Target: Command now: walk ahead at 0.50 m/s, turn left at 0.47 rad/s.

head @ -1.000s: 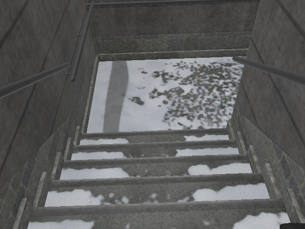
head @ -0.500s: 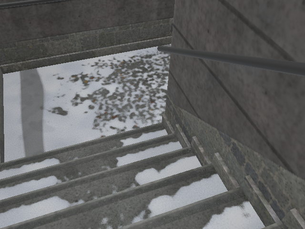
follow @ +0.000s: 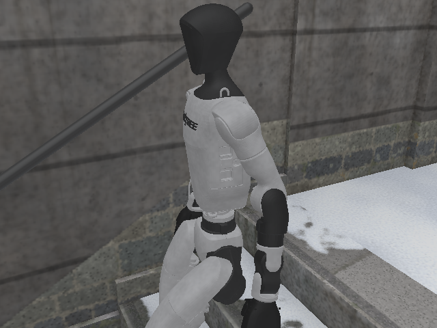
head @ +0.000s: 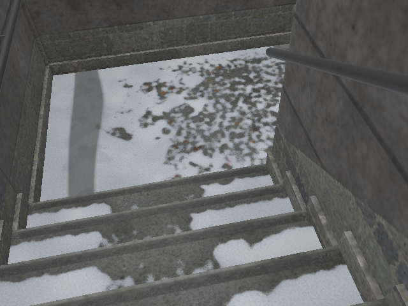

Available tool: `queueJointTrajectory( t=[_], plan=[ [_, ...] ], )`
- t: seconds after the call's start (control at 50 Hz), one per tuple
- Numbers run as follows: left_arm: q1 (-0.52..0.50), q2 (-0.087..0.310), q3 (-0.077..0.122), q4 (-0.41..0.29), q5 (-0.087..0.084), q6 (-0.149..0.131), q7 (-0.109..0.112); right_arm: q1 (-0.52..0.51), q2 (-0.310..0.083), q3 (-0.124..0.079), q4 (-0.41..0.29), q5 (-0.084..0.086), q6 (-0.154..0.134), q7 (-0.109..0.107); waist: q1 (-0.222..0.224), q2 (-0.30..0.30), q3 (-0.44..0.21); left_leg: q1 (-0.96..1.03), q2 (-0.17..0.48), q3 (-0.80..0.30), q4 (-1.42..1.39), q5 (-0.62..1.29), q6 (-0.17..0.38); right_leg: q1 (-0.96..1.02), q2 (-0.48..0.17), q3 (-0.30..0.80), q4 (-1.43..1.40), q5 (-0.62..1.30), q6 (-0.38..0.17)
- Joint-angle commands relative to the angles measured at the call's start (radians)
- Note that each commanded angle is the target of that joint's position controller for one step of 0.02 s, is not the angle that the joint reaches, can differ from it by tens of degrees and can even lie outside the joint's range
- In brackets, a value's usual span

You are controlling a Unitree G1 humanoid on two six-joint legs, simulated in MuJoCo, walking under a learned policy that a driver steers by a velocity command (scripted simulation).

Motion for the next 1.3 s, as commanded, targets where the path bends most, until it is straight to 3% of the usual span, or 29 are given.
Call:
queueJointTrajectory(
  t=[0.02,0.06,0.16,0.28,0.3,0.34,0.36,0.38,0.4,0.42,0.44,0.5,0.52,0.56,0.58,0.62,0.7,0.78,0.86,0.92,0.94,0.96,0.98,1.0,1.02,1.08,1.12,1.2,1.3],
  plan=[
    [0.027,0.133,0.021,-0.051,0.003,-0.023,0.006,0.124,-0.021,-0.016,0.006,0.004,0.016,0.012,-0.039,-0.132,-0.022,0.004,0.014,-0.033,-0.033,0.207,0.014,-0.074,-0.334,0.263,-0.192,0.477,-0.157],
    [0.054,0.063,0.002,-0.022,-0.019,-0.037,0.015,-0.043,-0.021,-0.024,-0.058,0.005,0.004,0.017,-0.011,-0.134,0.022,-0.13,0.032,-0.117,-0.209,0.445,0.044,0.023,-0.307,0.253,-0.157,0.205,-0.103],
    [0.053,0.09,-0.013,-0.039,0.019,-0.042,0.029,-0.219,-0.019,-0.018,-0.108,0.008,-0.025,0.057,0.036,-0.055,0.073,0.102,-0.037,-0.015,-0.521,0.84,0.048,-0.147,-0.257,0.097,-0.033,-0.121,-0.031],
    [0.184,0.132,0.006,0.013,0.035,0.011,0.056,-0.392,-0.017,0.007,-0.162,0.038,-0.035,0.051,0.178,-0.1,0.217,0.145,0.02,0.083,-0.859,0.546,0.052,0.068,-0.306,0.076,0.176,0.163,-0.041],
    [0.194,0.145,0.01,0.024,0.038,0.023,0.06,-0.33,-0.036,0.0,-0.14,0.034,-0.039,0.045,0.152,-0.079,0.194,0.217,0.024,0.087,-0.911,0.457,0.067,0.096,-0.313,0.068,0.275,0.27,-0.05],
    [0.153,0.145,0.012,0.033,0.039,0.038,0.067,0.06,-0.075,-0.031,0.009,0.017,-0.035,0.023,-0.02,-0.046,-0.04,0.669,-0.032,0.133,-0.986,0.524,0.102,0.041,-0.245,-0.008,0.771,0.449,-0.054],
    [0.133,0.15,0.012,0.024,0.025,0.034,0.06,0.174,-0.142,-0.052,0.056,0.001,-0.038,0.026,-0.094,0.1,-0.074,0.877,-0.022,0.126,-0.96,0.627,0.14,-0.162,-0.13,-0.08,1.187,-0.017,-0.029],
    [0.19,0.078,0.006,-0.035,-0.004,0.032,0.048,0.202,-0.246,-0.064,0.048,0.02,-0.038,0.037,-0.026,0.299,-0.209,1.312,0.169,-0.081,-0.466,1.18,0.255,-0.682,-0.056,-0.013,1.572,-0.619,0.012],
    [0.116,0.12,0.0,-0.109,-0.018,0.022,0.041,0.229,-0.25,-0.064,0.013,0.08,-0.027,0.034,-0.092,0.177,-0.4,1.353,0.269,-0.263,-0.524,1.078,0.322,-0.789,-0.105,0.078,1.555,-0.52,0.028],
    [-0.045,0.114,-0.001,-0.204,-0.019,0.012,0.045,0.248,-0.261,-0.063,0.001,0.067,-0.01,0.01,-0.131,0.171,-0.401,1.3,0.358,-0.459,-0.787,0.58,0.393,-0.931,-0.065,0.096,1.497,-0.432,0.058],
    [-0.109,0.11,-0.008,-0.191,0.012,0.012,0.046,0.193,-0.214,-0.045,0.004,0.046,-0.003,-0.007,-0.097,0.055,-0.212,1.073,0.35,-0.492,-0.921,0.081,0.368,-0.957,-0.114,0.157,1.3,-0.31,0.047],
    [-0.048,0.106,0.006,-0.132,0.045,0.055,0.039,0.017,-0.087,0.004,-0.027,0.026,-0.05,0.005,0.062,-0.042,0.01,0.446,0.212,-0.403,-0.871,0.052,0.289,-0.658,-0.145,0.211,0.905,0.011,0.074],
    [-0.147,0.095,0.002,-0.186,0.041,0.067,0.033,-0.067,-0.094,0.011,-0.052,0.049,-0.063,-0.006,0.098,-0.072,0.047,0.224,0.12,-0.303,-0.959,0.146,0.249,-0.467,-0.123,0.18,0.602,0.184,0.112],
    [-0.066,0.058,-0.009,-0.152,0.048,0.081,0.037,-0.044,-0.156,-0.006,-0.04,0.06,-0.064,-0.019,0.126,0.03,-0.046,0.201,0.095,-0.248,-0.873,0.652,0.256,-0.287,-0.083,0.139,0.556,0.279,0.118],
    [0.042,0.072,-0.001,-0.101,0.029,0.081,0.035,-0.035,-0.165,-0.014,-0.043,0.05,-0.062,-0.013,0.145,0.062,-0.11,0.255,0.097,-0.232,-0.815,0.774,0.244,-0.251,-0.067,0.134,0.616,0.391,0.098],
    [-0.102,0.146,0.031,-0.157,0.018,0.064,0.029,0.074,-0.104,-0.005,-0.01,0.063,-0.064,-0.026,0.078,0.001,-0.07,0.432,0.063,-0.319,-0.733,0.443,0.246,-0.474,-0.092,0.226,0.462,0.566,0.076],
    [-0.237,0.073,0.015,-0.195,0.042,0.053,0.002,0.111,-0.046,0.02,-0.022,0.057,-0.056,-0.049,0.04,0.011,-0.018,0.348,0.013,-0.327,-0.629,0.018,0.225,-0.406,-0.047,0.216,0.218,0.784,0.064],
    [-0.314,0.055,0.0,-0.222,0.028,0.044,-0.01,0.13,-0.025,0.048,-0.034,0.037,-0.068,-0.049,-0.025,0.023,0.038,0.358,0.009,-0.306,-0.513,-0.012,0.205,-0.342,-0.038,0.23,-0.065,0.781,0.059],
    [-0.256,0.057,0.001,-0.205,-0.02,0.021,-0.024,0.153,-0.058,0.051,-0.011,0.006,-0.049,-0.067,-0.079,0.056,0.084,0.275,0.041,-0.298,-0.401,0.102,0.204,-0.086,-0.086,0.248,-0.3,0.746,0.025],
    [0.101,0.127,0.028,-0.052,-0.011,0.018,-0.02,0.177,-0.067,0.047,-0.01,0.014,-0.043,-0.056,0.025,-0.136,-0.044,0.208,-0.099,-0.069,0.077,-0.106,0.139,0.317,-0.086,0.165,-0.38,1.04,0.025],
    [0.212,0.182,0.04,-0.026,-0.014,0.025,-0.029,0.251,-0.023,0.041,-0.015,0.039,-0.046,-0.049,0.026,-0.302,-0.205,-0.056,-0.189,0.052,0.495,-0.711,0.073,0.642,-0.245,0.304,-0.054,1.469,-0.045],
    [0.226,0.192,0.043,-0.038,-0.041,0.041,-0.033,0.227,-0.032,0.047,-0.043,0.068,-0.042,-0.06,0.057,-0.29,-0.29,-0.264,-0.174,0.122,0.805,-0.82,0.03,0.739,-0.326,0.429,0.031,1.396,-0.128],
    [0.2,0.197,0.043,-0.074,-0.062,0.047,-0.027,0.102,-0.059,0.042,-0.096,0.049,-0.036,-0.062,0.09,-0.207,-0.285,-0.39,-0.148,0.132,0.917,-0.711,0.01,0.681,-0.358,0.513,-0.041,1.287,-0.199],
    [0.125,0.245,0.056,-0.103,-0.05,0.057,-0.001,-0.005,-0.05,0.051,-0.154,0.036,-0.032,-0.061,0.105,-0.196,-0.306,-0.471,-0.13,0.107,0.944,-0.617,-0.02,0.636,-0.421,0.627,-0.147,0.982,-0.328],
    [0.063,0.204,0.046,-0.125,-0.037,0.071,0.019,-0.123,-0.041,0.055,-0.186,0.017,-0.021,-0.06,0.113,-0.129,-0.239,-0.487,-0.083,0.065,0.887,-0.535,-0.044,0.475,-0.395,0.662,-0.218,0.719,-0.34],
    [-0.032,0.147,0.0,-0.173,0.018,0.087,0.025,-0.222,0.004,0.069,-0.237,0.004,0.034,-0.065,0.06,-0.068,-0.072,-0.339,-0.088,0.053,0.782,-0.294,-0.041,-0.038,-0.261,0.59,-0.268,0.444,-0.289],
    [-0.054,0.134,-0.021,-0.175,-0.006,0.069,0.035,-0.197,0.027,0.07,-0.254,0.002,0.045,-0.065,0.012,-0.057,-0.083,-0.357,-0.1,0.032,0.731,-0.116,-0.068,-0.106,-0.151,0.529,-0.194,0.411,-0.222],
    [-0.03,0.122,-0.042,-0.211,-0.013,0.063,0.054,-0.31,0.042,0.078,-0.329,0.002,0.062,-0.078,0.058,-0.123,-0.1,-0.464,-0.139,0.053,0.74,-0.072,-0.128,-0.094,-0.112,0.593,-0.151,0.361,-0.224],
    [0.013,0.147,-0.042,-0.283,0.012,0.074,0.08,-0.426,0.055,0.085,-0.427,-0.002,0.083,-0.074,0.112,-0.142,-0.145,-0.578,-0.171,0.01,0.747,-0.147,-0.175,0.089,-0.124,0.755,-0.145,0.28,-0.23]
  ],
)
Keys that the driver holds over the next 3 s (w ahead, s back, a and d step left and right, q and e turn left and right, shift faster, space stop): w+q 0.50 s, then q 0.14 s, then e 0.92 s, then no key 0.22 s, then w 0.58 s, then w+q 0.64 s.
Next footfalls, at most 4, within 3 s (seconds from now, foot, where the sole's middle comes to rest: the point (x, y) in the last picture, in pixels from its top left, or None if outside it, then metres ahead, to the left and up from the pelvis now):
0.34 left None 0.31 0.15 -0.93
0.92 right None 0.61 0.05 -1.10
1.66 left None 0.36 0.27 -0.93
2.38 right None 0.62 0.01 -1.10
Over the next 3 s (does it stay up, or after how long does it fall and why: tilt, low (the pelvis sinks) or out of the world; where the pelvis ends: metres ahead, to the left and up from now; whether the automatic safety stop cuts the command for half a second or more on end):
stays up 0.81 0.07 -0.47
